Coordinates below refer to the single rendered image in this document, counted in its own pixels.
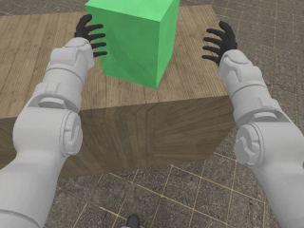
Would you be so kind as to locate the robot right upper arm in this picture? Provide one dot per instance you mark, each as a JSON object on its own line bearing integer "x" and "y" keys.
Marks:
{"x": 274, "y": 152}

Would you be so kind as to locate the left robot foot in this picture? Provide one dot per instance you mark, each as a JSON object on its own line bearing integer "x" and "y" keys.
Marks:
{"x": 133, "y": 221}

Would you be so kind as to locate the robot left upper arm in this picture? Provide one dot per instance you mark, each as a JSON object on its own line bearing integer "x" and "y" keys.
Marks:
{"x": 44, "y": 138}

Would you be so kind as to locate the left robot hand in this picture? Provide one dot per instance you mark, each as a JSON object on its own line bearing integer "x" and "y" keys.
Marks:
{"x": 82, "y": 31}

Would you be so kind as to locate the right robot hand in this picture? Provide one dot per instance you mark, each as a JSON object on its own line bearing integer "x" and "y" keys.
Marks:
{"x": 228, "y": 42}

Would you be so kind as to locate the pedestal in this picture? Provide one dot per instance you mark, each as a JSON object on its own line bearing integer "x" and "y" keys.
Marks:
{"x": 125, "y": 125}

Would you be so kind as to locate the right robot forearm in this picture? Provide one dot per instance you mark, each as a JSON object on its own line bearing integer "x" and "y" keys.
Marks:
{"x": 248, "y": 92}

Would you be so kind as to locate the carton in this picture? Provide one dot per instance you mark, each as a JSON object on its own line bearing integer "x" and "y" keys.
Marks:
{"x": 139, "y": 37}

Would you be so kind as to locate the left robot forearm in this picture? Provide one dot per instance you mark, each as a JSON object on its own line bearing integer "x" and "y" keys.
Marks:
{"x": 64, "y": 78}

